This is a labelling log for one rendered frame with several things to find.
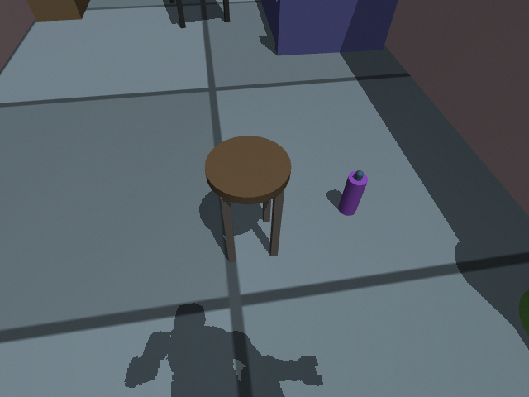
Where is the sofa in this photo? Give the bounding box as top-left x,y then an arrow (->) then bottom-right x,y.
260,0 -> 398,55

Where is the stool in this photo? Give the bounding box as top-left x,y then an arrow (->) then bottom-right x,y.
205,136 -> 291,263

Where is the bottle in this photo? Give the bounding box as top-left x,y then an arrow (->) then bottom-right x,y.
338,170 -> 368,216

